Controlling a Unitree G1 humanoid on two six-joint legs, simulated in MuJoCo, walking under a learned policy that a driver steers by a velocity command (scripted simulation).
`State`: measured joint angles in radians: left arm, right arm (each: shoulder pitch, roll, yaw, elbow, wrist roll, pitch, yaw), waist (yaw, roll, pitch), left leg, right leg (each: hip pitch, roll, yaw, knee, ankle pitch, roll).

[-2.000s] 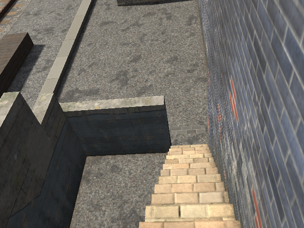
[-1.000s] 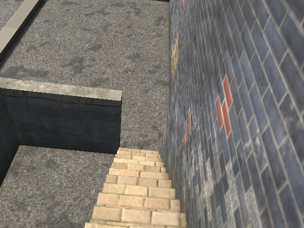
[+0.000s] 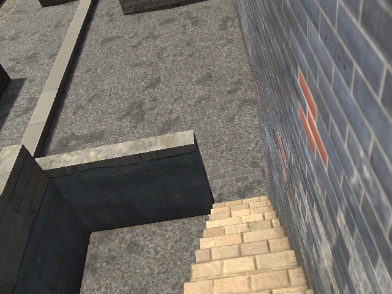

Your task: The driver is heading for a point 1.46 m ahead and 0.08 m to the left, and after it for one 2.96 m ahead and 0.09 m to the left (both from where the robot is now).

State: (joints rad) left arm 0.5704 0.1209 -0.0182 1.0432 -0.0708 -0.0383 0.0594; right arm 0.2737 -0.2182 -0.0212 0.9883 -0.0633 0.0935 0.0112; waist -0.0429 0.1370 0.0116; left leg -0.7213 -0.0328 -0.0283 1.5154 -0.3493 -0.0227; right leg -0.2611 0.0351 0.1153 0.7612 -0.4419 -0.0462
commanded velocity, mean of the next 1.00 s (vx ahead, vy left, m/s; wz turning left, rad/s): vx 0.50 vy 0.00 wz -0.21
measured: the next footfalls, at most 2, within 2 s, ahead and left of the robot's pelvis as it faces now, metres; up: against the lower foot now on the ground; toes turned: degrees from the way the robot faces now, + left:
left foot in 0.38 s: +0.25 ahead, +0.20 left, -0.21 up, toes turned -8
right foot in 0.84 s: +0.46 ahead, -0.01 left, -0.43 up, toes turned -13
